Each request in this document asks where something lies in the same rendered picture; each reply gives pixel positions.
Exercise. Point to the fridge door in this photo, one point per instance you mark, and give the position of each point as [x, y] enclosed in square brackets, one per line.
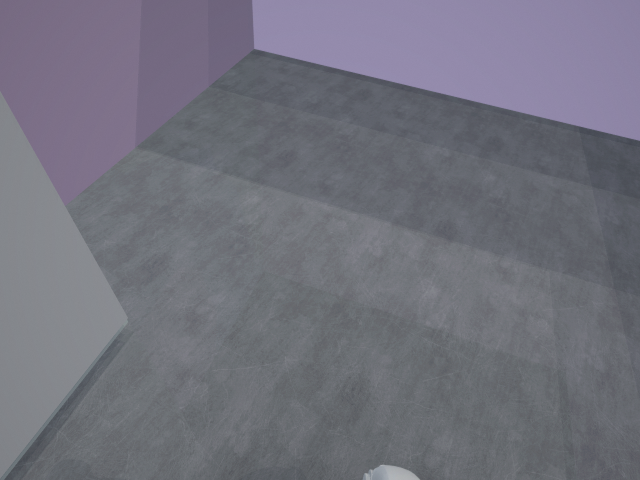
[57, 310]

